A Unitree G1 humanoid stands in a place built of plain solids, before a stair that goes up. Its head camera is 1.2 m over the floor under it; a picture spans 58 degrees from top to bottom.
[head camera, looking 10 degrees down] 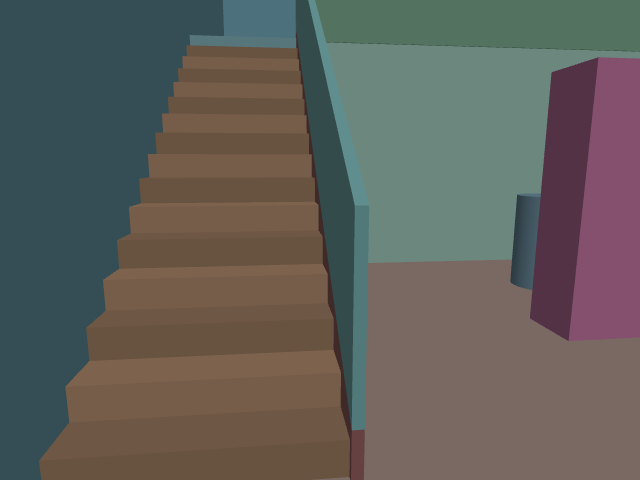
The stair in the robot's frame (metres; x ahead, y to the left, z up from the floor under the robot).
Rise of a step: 0.16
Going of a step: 0.23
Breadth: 1.12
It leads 6 degrees to the left of straight ahead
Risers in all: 16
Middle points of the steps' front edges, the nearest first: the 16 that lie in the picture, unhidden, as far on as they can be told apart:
1.44 0.44 0.16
1.67 0.47 0.32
1.90 0.49 0.48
2.13 0.52 0.64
2.37 0.54 0.79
2.60 0.57 0.95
2.83 0.59 1.11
3.06 0.61 1.27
3.29 0.64 1.43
3.52 0.66 1.58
3.76 0.69 1.74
3.99 0.71 1.90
4.22 0.74 2.06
4.45 0.76 2.22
4.68 0.79 2.37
4.91 0.81 2.53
